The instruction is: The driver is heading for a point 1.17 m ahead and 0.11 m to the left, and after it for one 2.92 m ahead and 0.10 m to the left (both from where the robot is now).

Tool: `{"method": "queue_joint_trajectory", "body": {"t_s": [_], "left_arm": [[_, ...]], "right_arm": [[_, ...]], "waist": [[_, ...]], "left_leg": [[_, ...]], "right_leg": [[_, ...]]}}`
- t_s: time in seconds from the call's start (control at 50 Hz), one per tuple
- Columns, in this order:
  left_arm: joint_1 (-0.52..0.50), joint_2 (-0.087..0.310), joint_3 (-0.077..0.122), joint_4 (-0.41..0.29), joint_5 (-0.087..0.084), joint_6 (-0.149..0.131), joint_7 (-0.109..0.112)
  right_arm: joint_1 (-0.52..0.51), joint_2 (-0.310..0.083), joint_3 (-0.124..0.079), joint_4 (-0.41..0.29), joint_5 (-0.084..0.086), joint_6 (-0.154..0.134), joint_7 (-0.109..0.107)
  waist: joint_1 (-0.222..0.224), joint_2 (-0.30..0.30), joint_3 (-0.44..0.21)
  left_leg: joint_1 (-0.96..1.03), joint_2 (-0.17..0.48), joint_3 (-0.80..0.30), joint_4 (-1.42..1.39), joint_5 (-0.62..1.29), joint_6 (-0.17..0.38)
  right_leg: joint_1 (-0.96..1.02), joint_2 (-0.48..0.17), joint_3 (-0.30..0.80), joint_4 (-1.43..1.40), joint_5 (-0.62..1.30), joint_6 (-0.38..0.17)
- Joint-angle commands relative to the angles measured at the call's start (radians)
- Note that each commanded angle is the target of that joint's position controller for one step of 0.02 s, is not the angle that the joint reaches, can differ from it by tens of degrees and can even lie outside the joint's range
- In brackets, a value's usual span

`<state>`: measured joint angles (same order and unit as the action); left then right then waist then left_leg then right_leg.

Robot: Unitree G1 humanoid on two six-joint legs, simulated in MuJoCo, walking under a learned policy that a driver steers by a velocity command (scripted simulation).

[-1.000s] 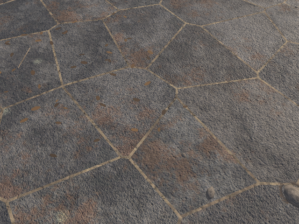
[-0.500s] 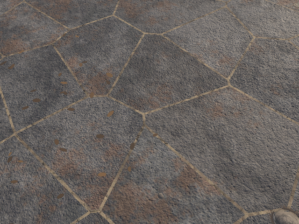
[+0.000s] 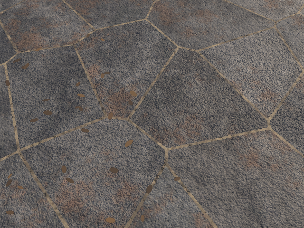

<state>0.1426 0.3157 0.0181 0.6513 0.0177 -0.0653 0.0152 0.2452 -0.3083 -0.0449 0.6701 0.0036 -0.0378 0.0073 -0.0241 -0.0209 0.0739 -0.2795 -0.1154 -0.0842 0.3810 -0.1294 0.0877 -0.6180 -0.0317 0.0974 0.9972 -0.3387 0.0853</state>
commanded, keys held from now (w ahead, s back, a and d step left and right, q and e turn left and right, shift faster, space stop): q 0.46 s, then no key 0.14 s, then w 0.06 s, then w+e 0.34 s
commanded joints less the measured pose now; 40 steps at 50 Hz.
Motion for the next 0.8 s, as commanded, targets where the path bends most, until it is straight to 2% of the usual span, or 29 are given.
{"method": "queue_joint_trajectory", "body": {"t_s": [0.02, 0.06, 0.12, 0.16, 0.18, 0.2, 0.22, 0.24, 0.26, 0.28, 0.3, 0.32, 0.36, 0.4, 0.46, 0.54, 0.56, 0.6, 0.62, 0.64, 0.66, 0.68, 0.7, 0.72, 0.76, 0.8], "left_arm": [[0.09, 0.066, 0.02, -0.022, 0.001, 0.011, 0.011], [0.027, 0.064, 0.021, -0.035, -0.006, 0.015, 0.007], [-0.045, 0.075, 0.029, -0.057, -0.013, 0.013, 0.0], [-0.037, 0.096, 0.043, -0.057, -0.013, 0.004, -0.005], [-0.011, 0.099, 0.049, -0.05, -0.013, -0.004, -0.006], [0.016, 0.115, 0.056, -0.044, -0.005, -0.012, -0.002], [0.045, 0.175, 0.067, -0.053, 0.01, -0.01, 0.008], [0.051, 0.193, 0.073, -0.042, 0.035, 0.01, 0.01], [0.061, 0.154, 0.072, -0.042, 0.009, 0.02, 0.009], [0.034, 0.1, 0.058, -0.056, 0.003, 0.025, 0.011], [-0.002, 0.081, 0.052, -0.062, 0.003, 0.033, 0.012], [-0.033, 0.077, 0.049, -0.065, -0.002, 0.039, 0.014], [-0.047, 0.086, 0.051, -0.054, 0.005, 0.049, 0.021], [-0.028, 0.086, 0.055, -0.039, 0.007, 0.056, 0.027], [-0.021, 0.112, 0.069, -0.024, 0.002, 0.064, 0.029], [-0.024, 0.142, 0.079, -0.002, -0.014, 0.07, 0.011], [-0.021, 0.147, 0.079, 0.005, -0.02, 0.071, 0.007], [-0.035, 0.149, 0.077, 0.02, -0.039, 0.074, 0.004], [-0.014, 0.132, 0.072, 0.036, -0.047, 0.074, 0.001], [0.021, 0.077, 0.054, 0.052, -0.036, 0.069, -0.009], [0.03, -0.017, 0.022, 0.027, 0.018, 0.058, -0.027], [-0.062, 0.08, 0.054, 0.0, -0.009, 0.05, -0.018], [-0.101, 0.14, 0.076, -0.003, -0.039, 0.047, -0.013], [-0.068, 0.137, 0.084, 0.018, -0.047, 0.049, -0.012], [-0.006, 0.126, 0.09, 0.066, -0.038, 0.051, -0.011], [0.016, 0.092, 0.087, 0.088, -0.043, 0.037, -0.017]], "right_arm": [[-0.036, -0.176, -0.055, -0.06, 0.013, 0.009, -0.024], [-0.017, -0.174, -0.056, -0.049, 0.02, 0.03, -0.036], [-0.004, -0.168, -0.056, -0.045, 0.018, 0.051, -0.045], [-0.02, -0.159, -0.055, -0.054, 0.016, 0.057, -0.048], [-0.043, -0.152, -0.053, -0.062, 0.018, 0.058, -0.05], [-0.046, -0.129, -0.046, -0.07, 0.017, 0.058, -0.049], [0.002, -0.071, -0.029, -0.08, -0.001, 0.054, -0.045], [0.123, -0.056, -0.023, -0.085, 0.007, 0.051, -0.043], [0.164, -0.146, -0.044, -0.06, 0.001, 0.052, -0.04], [0.111, -0.197, -0.064, -0.045, 0.014, 0.064, -0.041], [0.082, -0.193, -0.071, -0.036, 0.02, 0.081, -0.048], [0.06, -0.183, -0.071, -0.044, 0.017, 0.095, -0.054], [0.049, -0.125, -0.057, -0.059, 0.019, 0.104, -0.05], [0.021, -0.096, -0.048, -0.078, 0.019, 0.101, -0.048], [-0.02, -0.082, -0.04, -0.103, 0.013, 0.095, -0.037], [-0.023, -0.078, -0.033, -0.106, 0.005, 0.094, -0.023], [-0.017, -0.08, -0.033, -0.103, 0.004, 0.094, -0.019], [0.031, -0.071, -0.034, -0.08, 0.002, 0.093, -0.011], [0.069, -0.075, -0.037, -0.061, 0.0, 0.092, -0.009], [0.089, -0.095, -0.039, -0.056, -0.003, 0.093, -0.012], [0.107, -0.166, -0.048, -0.072, -0.004, 0.096, -0.027], [0.146, -0.233, -0.068, -0.063, -0.023, 0.08, -0.018], [0.107, -0.205, -0.061, -0.059, -0.033, 0.053, -0.015], [0.058, -0.169, -0.05, -0.047, -0.024, 0.031, -0.019], [0.03, -0.122, -0.035, -0.036, -0.011, 0.003, -0.03], [0.054, -0.096, -0.03, -0.022, -0.019, -0.018, -0.036]], "waist": [[0.044, 0.097, -0.195], [0.023, 0.113, -0.207], [0.006, 0.14, -0.194], [0.021, 0.164, -0.179], [0.044, 0.172, -0.17], [0.057, 0.155, -0.176], [0.034, 0.002, -0.25], [-0.027, -0.231, -0.277], [-0.013, -0.209, -0.282], [0.008, -0.121, -0.229], [0.006, -0.069, -0.192], [0.006, -0.069, -0.158], [0.003, -0.106, -0.125], [0.024, -0.138, -0.139], [0.042, -0.136, -0.17], [0.048, -0.146, -0.18], [0.046, -0.145, -0.178], [0.01, -0.131, -0.171], [-0.005, -0.111, -0.18], [-0.005, -0.02, -0.181], [0.023, 0.261, -0.203], [-0.068, 0.271, -0.131], [-0.059, 0.206, -0.045], [-0.026, 0.229, 0.003], [-0.002, 0.21, 0.008], [0.0, 0.165, -0.004]], "left_leg": [[0.008, 0.206, -0.143, -0.022, 0.659, 0.148], [0.01, 0.194, -0.168, 0.001, 0.554, 0.114], [0.056, 0.205, -0.263, 0.041, 0.395, 0.094], [0.095, 0.21, -0.339, 0.081, 0.303, 0.076], [0.097, 0.193, -0.355, 0.116, 0.258, 0.056], [0.065, 0.153, -0.346, 0.177, 0.171, 0.021], [-0.036, 0.078, -0.25, 0.37, -0.129, -0.031], [-0.246, -0.05, -0.122, 0.554, -0.601, -0.088], [-0.299, 0.025, -0.092, 0.738, -0.578, -0.133], [-0.315, 0.056, -0.085, 0.82, -0.496, -0.155], [-0.315, 0.074, -0.067, 0.85, -0.429, -0.171], [-0.318, 0.089, -0.055, 0.863, -0.382, -0.181], [-0.269, 0.096, 0.005, 0.823, -0.314, -0.192], [-0.268, 0.107, 0.034, 0.741, -0.297, -0.198], [-0.224, 0.148, 0.048, 0.611, -0.285, -0.191], [-0.088, 0.138, 0.084, 0.424, -0.28, -0.156], [-0.065, 0.132, 0.089, 0.369, -0.268, -0.144], [0.038, 0.111, 0.116, 0.164, -0.143, -0.103], [0.144, 0.094, 0.124, 0.051, -0.092, -0.072], [0.273, 0.159, 0.018, -0.016, -0.069, -0.034], [0.381, 0.404, -0.281, -0.043, -0.045, 0.054], [0.215, 0.51, -0.449, -0.182, -0.4, 0.206], [0.172, 0.465, -0.43, -0.241, -0.583, 0.185], [0.175, 0.426, -0.373, -0.257, -0.576, 0.142], [0.211, 0.378, -0.251, -0.265, -0.455, 0.087], [0.242, 0.362, -0.161, -0.274, -0.327, 0.069]], "right_leg": [[0.151, 0.054, -0.044, -0.152, 0.161, 0.027], [0.18, 0.075, -0.032, -0.242, 0.239, 0.023], [0.184, 0.09, 0.003, -0.354, 0.222, 0.009], [0.213, 0.087, 0.026, -0.45, 0.2, -0.014], [0.263, 0.078, 0.021, -0.538, 0.257, -0.034], [0.365, 0.026, 0.033, -0.625, 0.39, -0.066], [0.545, -0.182, 0.194, -0.608, 0.648, -0.149], [0.679, -0.38, 0.463, -0.608, 0.841, -0.338], [0.653, -0.422, 0.541, -0.627, 0.716, -0.392], [0.601, -0.353, 0.408, -0.618, 0.612, -0.356], [0.543, -0.285, 0.298, -0.626, 0.517, -0.313], [0.491, -0.255, 0.24, -0.643, 0.456, -0.299], [0.413, -0.19, 0.114, -0.684, 0.439, -0.292], [0.457, -0.192, 0.069, -0.694, 0.455, -0.312], [0.496, -0.233, 0.038, -0.693, 0.463, -0.334], [0.464, -0.248, 0.017, -0.683, 0.459, -0.341], [0.467, -0.253, 0.02, -0.671, 0.451, -0.338], [0.438, -0.239, 0.003, -0.621, 0.418, -0.304], [0.375, -0.213, -0.022, -0.597, 0.274, -0.26], [0.247, -0.156, -0.077, -0.517, 0.061, -0.172], [0.045, -0.028, -0.208, -0.247, -0.255, -0.056], [-0.08, 0.009, -0.13, -0.102, -0.275, -0.05], [-0.111, -0.026, -0.079, -0.02, -0.18, -0.065], [-0.148, -0.033, -0.063, 0.0, -0.09, -0.073], [-0.158, -0.039, -0.039, 0.033, 0.039, -0.067], [-0.167, -0.024, -0.021, 0.062, 0.14, -0.068]]}}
